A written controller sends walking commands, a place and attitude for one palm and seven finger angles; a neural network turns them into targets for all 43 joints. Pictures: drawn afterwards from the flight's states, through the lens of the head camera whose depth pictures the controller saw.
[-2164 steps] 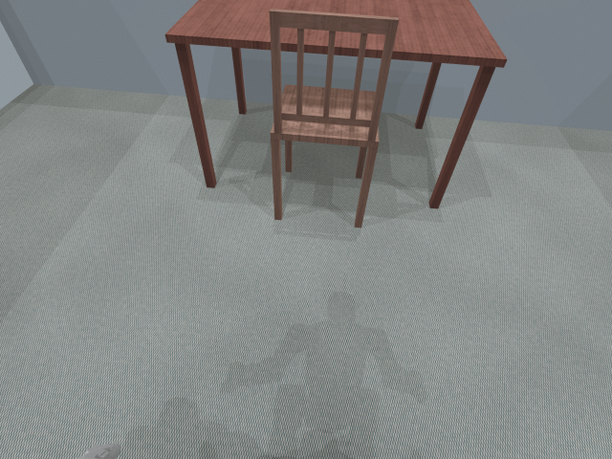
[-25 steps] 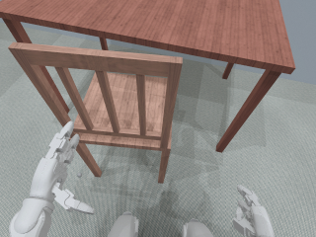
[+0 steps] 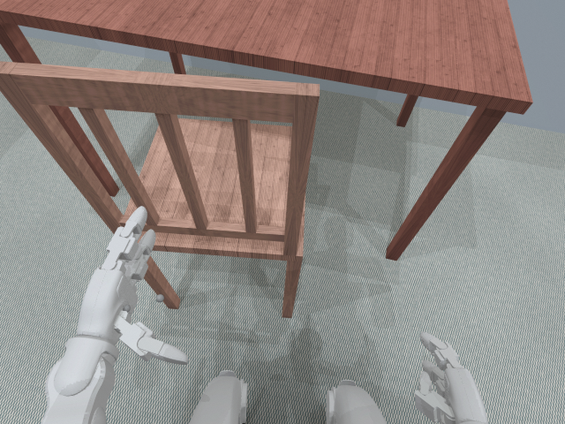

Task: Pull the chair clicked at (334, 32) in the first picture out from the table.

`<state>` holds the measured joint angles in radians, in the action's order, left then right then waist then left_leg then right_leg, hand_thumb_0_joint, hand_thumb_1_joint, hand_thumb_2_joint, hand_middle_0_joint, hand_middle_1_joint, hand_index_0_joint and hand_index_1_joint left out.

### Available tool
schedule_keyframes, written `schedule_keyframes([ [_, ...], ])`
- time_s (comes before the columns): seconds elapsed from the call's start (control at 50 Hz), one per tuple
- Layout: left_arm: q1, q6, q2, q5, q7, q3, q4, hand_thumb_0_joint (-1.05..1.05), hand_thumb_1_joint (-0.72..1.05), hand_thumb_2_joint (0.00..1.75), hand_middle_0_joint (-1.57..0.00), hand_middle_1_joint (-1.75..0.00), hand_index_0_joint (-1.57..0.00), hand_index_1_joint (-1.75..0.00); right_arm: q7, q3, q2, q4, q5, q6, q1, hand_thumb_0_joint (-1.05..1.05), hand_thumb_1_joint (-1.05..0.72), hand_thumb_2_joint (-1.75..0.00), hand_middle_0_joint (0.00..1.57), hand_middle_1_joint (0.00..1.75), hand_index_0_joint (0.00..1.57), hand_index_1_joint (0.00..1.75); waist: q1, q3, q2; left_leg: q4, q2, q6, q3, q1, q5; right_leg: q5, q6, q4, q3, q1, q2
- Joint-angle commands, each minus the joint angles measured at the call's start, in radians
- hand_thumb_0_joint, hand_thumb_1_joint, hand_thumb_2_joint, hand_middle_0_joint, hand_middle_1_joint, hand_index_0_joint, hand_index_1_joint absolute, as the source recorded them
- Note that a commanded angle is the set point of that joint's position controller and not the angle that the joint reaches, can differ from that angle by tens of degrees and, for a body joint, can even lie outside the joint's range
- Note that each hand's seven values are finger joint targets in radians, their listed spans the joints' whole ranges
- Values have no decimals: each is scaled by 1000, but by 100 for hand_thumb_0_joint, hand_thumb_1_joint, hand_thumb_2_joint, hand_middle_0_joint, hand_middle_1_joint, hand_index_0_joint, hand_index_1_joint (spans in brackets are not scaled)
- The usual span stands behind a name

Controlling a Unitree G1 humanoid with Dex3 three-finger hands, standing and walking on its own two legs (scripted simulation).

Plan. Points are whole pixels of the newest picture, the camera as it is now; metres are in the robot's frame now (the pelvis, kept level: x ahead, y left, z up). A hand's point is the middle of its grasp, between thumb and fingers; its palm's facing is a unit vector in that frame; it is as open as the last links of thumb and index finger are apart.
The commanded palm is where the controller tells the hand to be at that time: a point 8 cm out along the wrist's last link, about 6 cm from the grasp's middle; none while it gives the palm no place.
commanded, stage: aim the fingers beside a spindle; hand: left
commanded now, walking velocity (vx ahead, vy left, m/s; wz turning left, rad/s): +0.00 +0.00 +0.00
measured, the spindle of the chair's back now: (187, 179) +0.47 +0.17 +0.03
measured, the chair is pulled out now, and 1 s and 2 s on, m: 0.15 0.15 0.15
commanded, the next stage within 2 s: none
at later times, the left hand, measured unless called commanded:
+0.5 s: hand (175, 275) +0.31 +0.16 +0.02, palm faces -0.08 -1.00 -0.05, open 16.9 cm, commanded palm +0.29 +0.21 +0.02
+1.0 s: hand (182, 283) +0.30 +0.15 +0.01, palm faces -0.09 -1.00 -0.02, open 16.9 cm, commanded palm +0.29 +0.21 +0.02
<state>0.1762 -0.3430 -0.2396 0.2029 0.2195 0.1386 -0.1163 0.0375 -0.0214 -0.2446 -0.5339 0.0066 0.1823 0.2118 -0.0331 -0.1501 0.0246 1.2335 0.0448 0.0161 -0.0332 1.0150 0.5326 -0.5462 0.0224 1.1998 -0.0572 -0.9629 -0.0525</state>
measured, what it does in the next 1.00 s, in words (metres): stands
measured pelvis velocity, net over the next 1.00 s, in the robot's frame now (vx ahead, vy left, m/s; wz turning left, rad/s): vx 0.00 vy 0.00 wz -0.01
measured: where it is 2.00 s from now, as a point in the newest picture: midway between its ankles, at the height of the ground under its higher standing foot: outside the picture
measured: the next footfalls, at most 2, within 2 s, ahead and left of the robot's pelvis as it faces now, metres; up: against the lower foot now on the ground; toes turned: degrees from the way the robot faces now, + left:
none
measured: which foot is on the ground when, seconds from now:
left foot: down 0.00-1.00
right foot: down 0.00-1.00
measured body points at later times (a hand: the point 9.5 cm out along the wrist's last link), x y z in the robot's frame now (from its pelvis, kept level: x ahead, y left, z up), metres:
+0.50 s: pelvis +0.00 +0.00 -0.01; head +0.10 +0.01 +0.43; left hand +0.31 +0.21 +0.03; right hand +0.16 -0.25 -0.10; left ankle +0.03 +0.13 -0.63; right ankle +0.02 -0.14 -0.63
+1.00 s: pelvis +0.00 +0.00 -0.01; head +0.10 +0.01 +0.43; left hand +0.30 +0.21 +0.01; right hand +0.17 -0.24 -0.11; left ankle +0.03 +0.13 -0.63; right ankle +0.02 -0.14 -0.63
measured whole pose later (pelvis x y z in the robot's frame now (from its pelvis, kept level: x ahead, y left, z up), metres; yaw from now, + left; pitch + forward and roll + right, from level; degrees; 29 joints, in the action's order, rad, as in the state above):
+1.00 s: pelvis +0.00 +0.00 -0.01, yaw +0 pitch +21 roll -2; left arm 0.02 -0.35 -0.21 0.19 0.20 0.10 -0.25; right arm 0.02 -0.02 -0.25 -0.54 0.01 0.11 0.20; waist -0.04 -0.17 0.03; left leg 1.29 0.04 0.01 -0.03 1.11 0.54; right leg -0.56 0.03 1.26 -0.05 -1.06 -0.06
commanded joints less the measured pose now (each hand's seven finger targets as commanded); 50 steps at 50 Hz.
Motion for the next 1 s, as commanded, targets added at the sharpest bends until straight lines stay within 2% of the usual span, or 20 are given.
schedule_keyframes([
  [0.0, -187, -94, -138, 15, 0, 63, 253, 0, -50, 30, -6, -8, -6, -8, 21, 64, -139, 131, 0, 54, -25, 0, -90, -90, 20, 30, 20, 30, -7, -311, 56, -167, -29, -31, 1, -242, -227, 185, -48, -165, -1, 120, 40],
  [0.02, -172, -92, -121, 18, 1, 52, 233, 0, -50, 30, -6, -8, -6, -8, 21, 64, -136, 131, 1, 53, -20, 0, -90, -90, 20, 30, 20, 30, -12, -309, 37, -166, -30, -32, 2, -248, -233, 194, -46, -171, -1, 121, 40],
  [0.08, -209, -89, -129, 19, 0, 63, 202, 0, -50, 30, -6, -8, -6, -8, 21, 63, -138, 119, 0, 50, -21, 0, -90, -90, 20, 30, 20, 30, -11, -307, 41, -157, -32, -30, 4, -227, -225, 190, -46, -166, 0, 115, 39],
  [0.12, -190, -74, -121, 17, 2, 66, 146, 0, -50, 30, -6, -8, -6, -8, 19, 64, -141, 116, 0, 41, -18, 0, -90, -90, 20, 30, 20, 30, -14, -304, -2, -148, -32, -33, 8, -204, -230, 208, -44, -162, 1, 119, 39],
  [0.18, -209, -59, -116, 21, 9, 71, 107, 0, -50, 30, -6, -8, -6, -8, 15, 66, -143, 117, 1, 30, -20, 0, -90, -90, 20, 30, 20, 30, -10, -300, -5, -138, -37, -33, 18, -171, -211, 203, -42, -164, 10, 125, 36],
  [0.2, -192, -53, -137, 21, 10, 95, 78, 0, -50, 30, -6, -8, -6, -8, 15, 66, -144, 117, 2, 27, -18, 0, -90, -90, 20, 30, 20, 30, -5, -291, -21, -137, -35, -34, 18, -159, -209, 200, -43, -165, 11, 127, 38],
  [0.24, -232, -60, -119, 18, 15, 70, 106, 0, -50, 30, -6, -8, -6, -8, 13, 66, -143, 122, 3, 22, -19, 0, -90, -90, 20, 30, 20, 30, -8, -312, 7, -135, -36, -33, 19, -173, -225, 217, -44, -155, 11, 123, 36],
  [0.32, -292, -88, -127, 12, 1, 60, 159, 0, -50, 30, -6, -8, -6, -8, 13, 68, -141, 119, -1, 23, -14, 0, -90, -90, 20, 30, 20, 30, -11, -352, 45, -128, -30, -32, 10, -219, -281, 256, -48, -136, 6, 111, 35],
  [0.36, -308, -100, -120, 14, -6, 54, 164, 0, -50, 30, -6, -8, -6, -8, 11, 70, -138, 109, -4, 25, -8, 0, -90, -90, 20, 30, 20, 30, -18, -370, 32, -118, -30, -34, 9, -229, -295, 271, -45, -134, 9, 110, 35],
  [0.4, -267, -101, -145, 13, -11, 87, 120, 0, -50, 30, -6, -8, -6, -8, 10, 69, -142, 105, -5, 21, -6, 0, -90, -90, 20, 30, 20, 30, -8, -350, 16, -117, -30, -32, 11, -198, -288, 267, -47, -132, 8, 115, 37],
  [0.48, -303, -93, -91, 3, -11, 41, 61, 0, -50, 30, -6, -8, -6, -8, 5, 71, -143, 100, -3, 10, -12, 0, -90, -90, 20, 30, 20, 30, -21, -325, 3, -112, -31, -30, 8, -175, -243, 223, -44, -120, 1, 65, 34],
  [0.5, -281, -85, -89, -2, -10, 39, 36, 0, -50, 30, -6, -8, -6, -8, 4, 71, -144, 103, -1, 6, -13, 0, -90, -90, 20, 30, 20, 30, -15, -314, 13, -114, -31, -31, 8, -170, -238, 210, -47, -121, 2, 56, 36],
  [0.56, -331, -82, -67, -5, -11, 6, 50, 0, -50, 30, -6, -8, -6, -8, 1, 71, -145, 109, -2, -2, -11, 0, -90, -90, 20, 30, 20, 30, -23, -338, -3, -108, -33, -32, 7, -168, -236, 216, -46, -116, 3, 60, 32],
  [0.62, -363, -98, -136, -5, -24, 70, 92, 0, -50, 30, -6, -8, -6, -8, 5, 73, -147, 112, -5, -8, -14, 0, -90, -90, 20, 30, 20, 30, -6, -382, 18, -102, -33, -33, 10, -175, -245, 220, -48, -110, 11, 75, 33],
  [0.68, -356, -116, -146, -5, -37, 82, 145, 0, -50, 30, -6, -8, -6, -8, 3, 71, -137, 118, -6, -11, -18, 0, -90, -90, 20, 30, 20, 30, 7, -423, 49, -109, -33, -30, 7, -218, -292, 254, -51, -101, 11, 97, 33],
  [0.7, -351, -115, -164, -4, -43, 102, 137, 0, -50, 30, -6, -8, -6, -8, 4, 70, -139, 115, -8, -13, -15, 0, -90, -90, 20, 30, 20, 30, 4, -424, 32, -107, -31, -32, 4, -215, -301, 260, -49, -100, 8, 98, 35],
  [0.8, -287, -85, -99, 2, -26, 52, 66, 0, -50, 30, -6, -8, -6, -8, 0, 68, -140, 114, -1, -22, -16, 0, -90, -90, 20, 30, 20, 30, -9, -363, 13, -119, -30, -30, 2, -195, -267, 231, -48, -115, 1, 78, 38],
  [0.82, -283, -76, -64, 0, -17, 14, 43, 0, -50, 30, -6, -8, -6, -8, -1, 66, -139, 114, 1, -24, -15, 0, -90, -90, 20, 30, 20, 30, -20, -342, 1, -122, -29, -31, 3, -190, -245, 215, -45, -120, -4, 61, 39],
  [0.9, -288, -64, -33, -1, -1, -31, 34, 0, -50, 30, -6, -8, -6, -8, 2, 70, -144, 122, 5, -25, -16, 0, -90, -90, 20, 30, 20, 30, -31, -309, -31, -116, -29, -34, -2, -162, -204, 181, -45, -125, -6, 40, 37],
  [0.98, -353, -107, -106, -9, -33, 28, 129, 0, -50, 30, -6, -8, -6, -8, 7, 72, -142, 122, -2, -22, -21, 0, -90, -90, 20, 30, 20, 30, -15, -354, 0, -113, -30, -32, -4, -190, -226, 186, -49, -113, 0, 47, 35],
])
